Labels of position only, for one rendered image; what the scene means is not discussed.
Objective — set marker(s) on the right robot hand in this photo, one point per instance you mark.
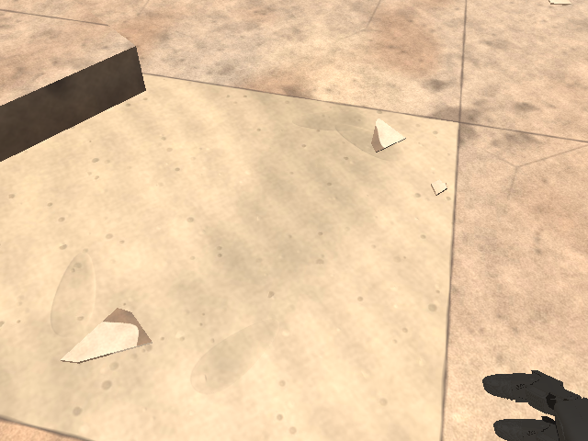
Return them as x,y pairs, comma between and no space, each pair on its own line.
547,395

